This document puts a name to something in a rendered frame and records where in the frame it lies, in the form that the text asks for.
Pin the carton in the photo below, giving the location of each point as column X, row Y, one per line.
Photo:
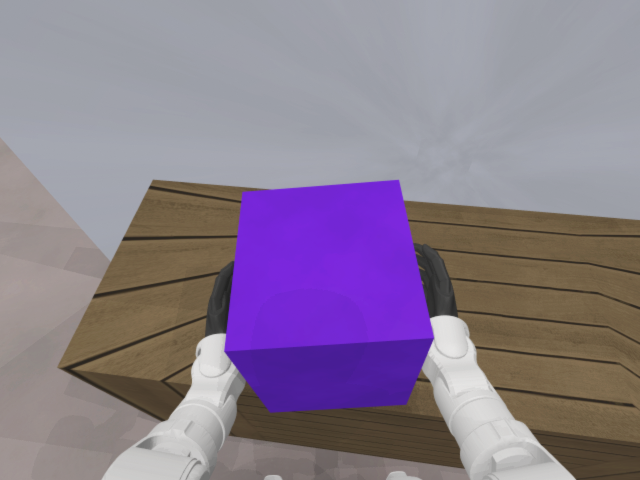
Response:
column 327, row 308

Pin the robot left hand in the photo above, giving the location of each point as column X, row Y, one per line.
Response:
column 218, row 306

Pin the robot right hand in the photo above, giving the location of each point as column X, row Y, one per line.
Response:
column 438, row 289

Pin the robot left upper arm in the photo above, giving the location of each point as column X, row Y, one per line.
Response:
column 144, row 464

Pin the left robot forearm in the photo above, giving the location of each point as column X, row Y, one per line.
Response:
column 200, row 424

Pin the right robot forearm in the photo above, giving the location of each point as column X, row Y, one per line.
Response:
column 489, row 437

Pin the pedestal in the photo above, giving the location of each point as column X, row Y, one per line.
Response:
column 551, row 301

